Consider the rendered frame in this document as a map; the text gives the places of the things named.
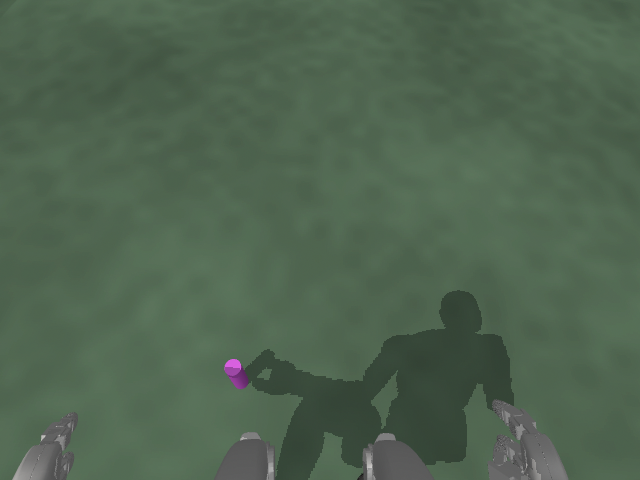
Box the right robot hand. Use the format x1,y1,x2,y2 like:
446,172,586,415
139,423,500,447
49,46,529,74
487,399,569,480

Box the can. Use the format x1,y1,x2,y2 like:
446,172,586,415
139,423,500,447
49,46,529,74
224,359,249,389

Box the left robot hand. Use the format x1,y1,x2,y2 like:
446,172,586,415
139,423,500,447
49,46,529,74
12,412,78,480

